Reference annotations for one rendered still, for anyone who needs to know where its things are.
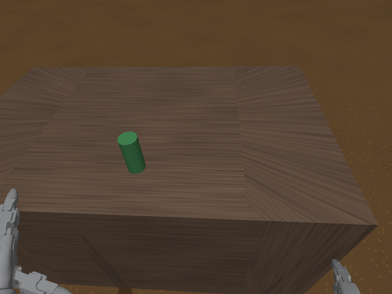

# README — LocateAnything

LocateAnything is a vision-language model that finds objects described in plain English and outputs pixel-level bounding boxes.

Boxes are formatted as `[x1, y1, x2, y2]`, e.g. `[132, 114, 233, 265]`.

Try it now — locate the can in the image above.
[118, 132, 146, 174]

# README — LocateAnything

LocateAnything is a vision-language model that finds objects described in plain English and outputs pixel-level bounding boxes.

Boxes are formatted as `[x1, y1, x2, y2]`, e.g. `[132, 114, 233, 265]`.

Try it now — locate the left robot hand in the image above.
[0, 188, 73, 294]

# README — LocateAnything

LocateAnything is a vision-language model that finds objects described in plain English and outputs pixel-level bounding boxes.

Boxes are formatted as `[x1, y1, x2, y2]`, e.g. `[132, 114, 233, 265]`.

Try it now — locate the right robot hand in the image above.
[331, 259, 361, 294]

